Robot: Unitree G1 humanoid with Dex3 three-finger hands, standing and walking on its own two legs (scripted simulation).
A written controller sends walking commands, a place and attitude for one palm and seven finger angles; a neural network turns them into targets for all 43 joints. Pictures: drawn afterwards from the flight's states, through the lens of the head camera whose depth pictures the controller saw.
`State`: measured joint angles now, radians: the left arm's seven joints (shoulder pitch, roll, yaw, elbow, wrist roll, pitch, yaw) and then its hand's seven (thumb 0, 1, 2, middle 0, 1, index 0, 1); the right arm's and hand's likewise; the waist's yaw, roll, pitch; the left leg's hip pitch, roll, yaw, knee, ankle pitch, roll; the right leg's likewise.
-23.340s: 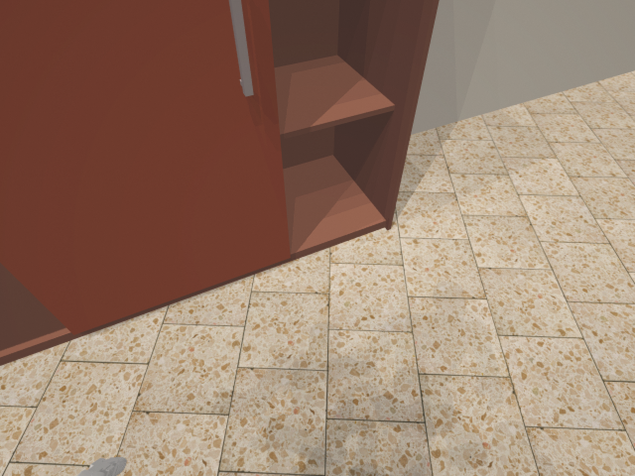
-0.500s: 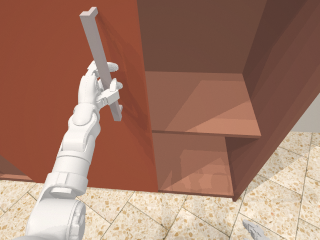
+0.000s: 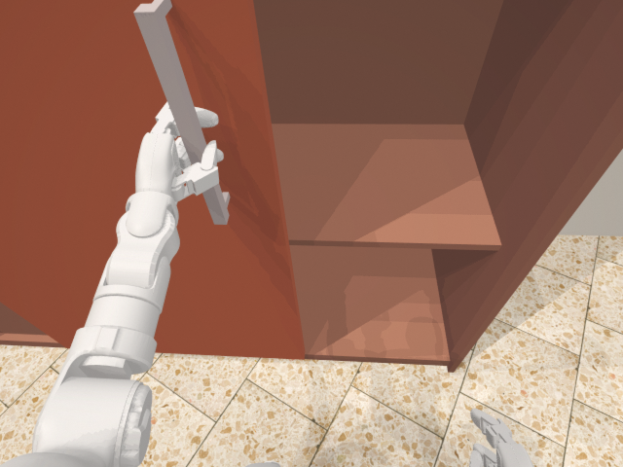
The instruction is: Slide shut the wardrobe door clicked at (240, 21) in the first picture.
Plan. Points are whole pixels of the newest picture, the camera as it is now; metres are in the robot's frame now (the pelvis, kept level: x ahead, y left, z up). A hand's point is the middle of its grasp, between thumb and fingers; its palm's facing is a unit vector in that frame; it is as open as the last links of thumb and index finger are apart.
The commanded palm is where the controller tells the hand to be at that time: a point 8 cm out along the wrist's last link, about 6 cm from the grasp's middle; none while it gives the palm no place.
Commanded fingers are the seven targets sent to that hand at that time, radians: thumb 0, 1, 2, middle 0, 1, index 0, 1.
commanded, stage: step sideways, sliding the door along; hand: left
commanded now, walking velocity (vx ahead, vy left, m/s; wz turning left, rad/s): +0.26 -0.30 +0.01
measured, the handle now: (197, 131) +0.48 +0.18 +0.18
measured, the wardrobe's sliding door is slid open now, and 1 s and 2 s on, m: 0.45 0.40 0.18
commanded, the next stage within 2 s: none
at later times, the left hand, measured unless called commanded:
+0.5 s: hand (225, 166) +0.43 +0.14 +0.16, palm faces +0.35 -0.93 -0.14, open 6.4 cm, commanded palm +0.40 +0.12 +0.17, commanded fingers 0.00 0.90 0.90 -0.45 -1.40 -0.45 -1.40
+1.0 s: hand (268, 162) +0.44 +0.09 +0.16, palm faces +0.48 -0.87 -0.10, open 6.6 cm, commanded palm +0.41 +0.06 +0.16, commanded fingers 0.00 0.90 0.90 -0.45 -1.40 -0.45 -1.40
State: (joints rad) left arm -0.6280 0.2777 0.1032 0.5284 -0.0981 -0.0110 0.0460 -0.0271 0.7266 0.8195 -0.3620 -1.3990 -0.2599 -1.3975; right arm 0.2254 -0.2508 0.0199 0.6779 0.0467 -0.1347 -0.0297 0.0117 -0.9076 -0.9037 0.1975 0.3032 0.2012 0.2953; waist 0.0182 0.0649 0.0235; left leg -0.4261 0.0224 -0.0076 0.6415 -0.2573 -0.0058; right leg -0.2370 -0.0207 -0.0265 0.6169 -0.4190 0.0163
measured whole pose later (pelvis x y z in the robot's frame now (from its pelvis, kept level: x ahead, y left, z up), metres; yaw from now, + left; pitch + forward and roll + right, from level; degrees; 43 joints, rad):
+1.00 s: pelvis +0.11 -0.17 +0.01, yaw +10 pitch -3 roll -1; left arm -0.37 0.19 0.16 -0.06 -0.10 -0.07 0.17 -0.01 0.72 0.88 -0.45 -1.40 -0.13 -1.40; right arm 0.00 -0.21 -0.02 0.56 0.06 -0.05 0.01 0.01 -0.91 -0.90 0.20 0.30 0.20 0.30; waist 0.09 0.08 0.34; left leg -0.25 0.16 -0.02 0.74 -0.41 -0.04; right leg -0.27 -0.02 -0.09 0.54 -0.22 -0.02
